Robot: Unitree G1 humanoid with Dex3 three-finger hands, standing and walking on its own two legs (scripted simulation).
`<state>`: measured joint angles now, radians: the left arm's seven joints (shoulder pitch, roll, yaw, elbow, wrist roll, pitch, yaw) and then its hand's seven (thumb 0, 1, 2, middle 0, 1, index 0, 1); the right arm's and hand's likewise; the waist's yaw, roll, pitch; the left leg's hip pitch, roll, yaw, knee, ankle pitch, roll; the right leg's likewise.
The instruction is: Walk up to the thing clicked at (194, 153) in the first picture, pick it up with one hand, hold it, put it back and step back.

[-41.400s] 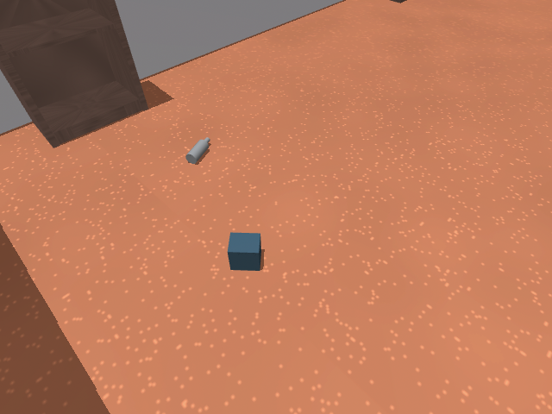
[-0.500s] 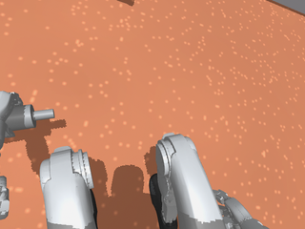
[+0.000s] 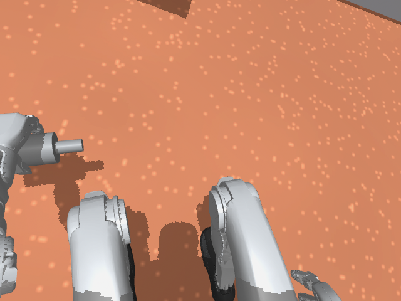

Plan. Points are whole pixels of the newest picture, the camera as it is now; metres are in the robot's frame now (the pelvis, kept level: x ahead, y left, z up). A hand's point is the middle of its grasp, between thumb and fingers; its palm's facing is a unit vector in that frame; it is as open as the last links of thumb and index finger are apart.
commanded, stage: lift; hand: left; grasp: from above
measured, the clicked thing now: (32, 149) +0.43 +0.32 -0.18
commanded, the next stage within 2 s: hold in 1.52 s
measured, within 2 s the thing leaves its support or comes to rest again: neither
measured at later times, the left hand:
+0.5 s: hand out of the picture +0.36 +0.33 -0.01, palm faces -0.44 -0.11 -0.89, open 9.3 cm
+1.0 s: hand out of the picture +0.32 +0.30 +0.20, palm faces -0.46 -0.14 -0.88, open 9.3 cm
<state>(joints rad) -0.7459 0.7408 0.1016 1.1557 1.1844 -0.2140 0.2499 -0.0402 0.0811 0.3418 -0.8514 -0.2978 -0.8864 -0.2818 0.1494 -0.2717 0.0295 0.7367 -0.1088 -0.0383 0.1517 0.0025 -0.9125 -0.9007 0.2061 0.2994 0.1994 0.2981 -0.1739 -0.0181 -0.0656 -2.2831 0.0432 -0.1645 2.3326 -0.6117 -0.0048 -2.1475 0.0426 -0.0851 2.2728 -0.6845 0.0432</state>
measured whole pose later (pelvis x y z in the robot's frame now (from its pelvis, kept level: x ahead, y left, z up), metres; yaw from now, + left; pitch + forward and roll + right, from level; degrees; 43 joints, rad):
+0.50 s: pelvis +0.00 +0.00 +0.11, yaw +4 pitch +31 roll -7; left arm -0.47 0.63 -0.01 0.75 1.03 -0.12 0.09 -0.04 0.09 0.36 -0.83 -0.31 -0.86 -0.30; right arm 0.14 -0.26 -0.03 0.66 -0.01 0.01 0.06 0.00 -0.91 -0.90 0.21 0.30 0.20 0.30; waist -0.09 0.02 -0.16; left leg -1.96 0.05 -0.10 2.00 -0.59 0.01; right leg -1.85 0.02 -0.05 1.95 -0.66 0.04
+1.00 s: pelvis +0.03 +0.01 +0.29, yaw +7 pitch +19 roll -4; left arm -0.27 0.50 -0.11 0.70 1.00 -0.04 0.07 -0.04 0.07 0.38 -0.83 -0.33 -0.86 -0.32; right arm 0.21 -0.24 -0.01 0.71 0.03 -0.01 -0.04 0.01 -0.90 -0.90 0.21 0.30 0.20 0.30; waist -0.08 0.03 -0.16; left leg -1.18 0.06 -0.03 1.35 -0.50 0.01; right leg -1.10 0.01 -0.02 1.30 -0.53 0.04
